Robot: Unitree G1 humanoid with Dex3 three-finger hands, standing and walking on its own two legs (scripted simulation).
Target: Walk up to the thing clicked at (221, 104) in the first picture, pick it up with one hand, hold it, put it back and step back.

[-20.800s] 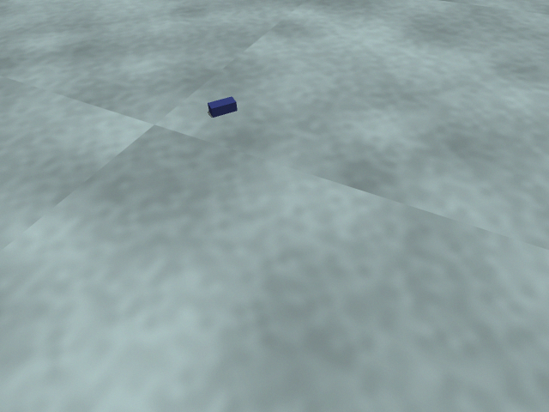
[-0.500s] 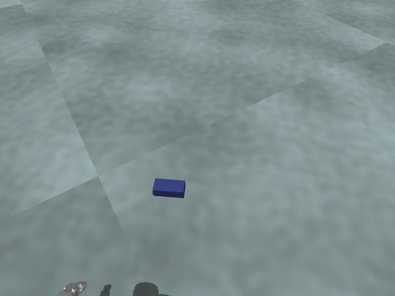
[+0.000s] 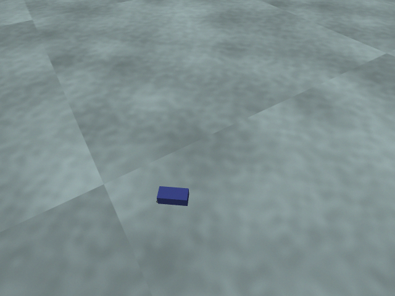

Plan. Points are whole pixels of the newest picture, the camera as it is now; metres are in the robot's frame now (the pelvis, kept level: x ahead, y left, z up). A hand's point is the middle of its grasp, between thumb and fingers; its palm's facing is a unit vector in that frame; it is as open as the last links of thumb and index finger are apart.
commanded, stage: stand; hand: left
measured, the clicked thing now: (173, 196) +0.75 +0.21 -0.75
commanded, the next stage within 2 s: walk up in 0.90 s
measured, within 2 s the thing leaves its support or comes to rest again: neither
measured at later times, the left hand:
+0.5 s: hand out of the picture +0.08 +0.23 -0.15, palm faces -0.02 -0.94 -0.35, open 7.3 cm
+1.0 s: hand out of the picture +0.09 +0.24 -0.15, palm faces +0.02 -0.94 -0.33, open 7.3 cm
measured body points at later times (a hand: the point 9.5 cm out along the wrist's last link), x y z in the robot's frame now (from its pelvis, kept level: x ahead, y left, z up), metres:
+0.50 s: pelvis +0.00 -0.02 +0.00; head +0.01 -0.03 +0.45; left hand +0.08 +0.28 -0.13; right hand +0.06 -0.32 -0.14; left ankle +0.00 +0.13 -0.75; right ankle +0.02 -0.14 -0.75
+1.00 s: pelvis +0.02 -0.02 +0.00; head +0.02 -0.02 +0.45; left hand +0.09 +0.29 -0.13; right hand +0.09 -0.33 -0.13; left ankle -0.01 +0.12 -0.73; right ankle +0.02 -0.14 -0.74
